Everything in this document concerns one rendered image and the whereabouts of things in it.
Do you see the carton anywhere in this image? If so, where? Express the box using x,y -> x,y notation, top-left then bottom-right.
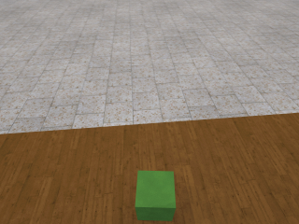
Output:
135,170 -> 176,221

